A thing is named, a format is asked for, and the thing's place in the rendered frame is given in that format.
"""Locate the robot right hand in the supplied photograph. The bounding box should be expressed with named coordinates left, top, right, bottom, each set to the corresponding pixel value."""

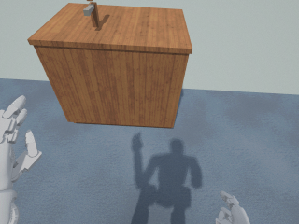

left=215, top=190, right=250, bottom=224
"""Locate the robot left hand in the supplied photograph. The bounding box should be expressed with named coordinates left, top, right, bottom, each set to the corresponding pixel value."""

left=0, top=95, right=42, bottom=191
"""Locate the left robot forearm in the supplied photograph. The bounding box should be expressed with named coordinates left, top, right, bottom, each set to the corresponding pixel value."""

left=0, top=189, right=21, bottom=224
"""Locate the tap lever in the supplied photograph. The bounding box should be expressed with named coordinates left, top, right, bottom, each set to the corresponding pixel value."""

left=83, top=4, right=94, bottom=17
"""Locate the counter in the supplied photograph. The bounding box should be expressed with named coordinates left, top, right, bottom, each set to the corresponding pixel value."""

left=27, top=0, right=192, bottom=129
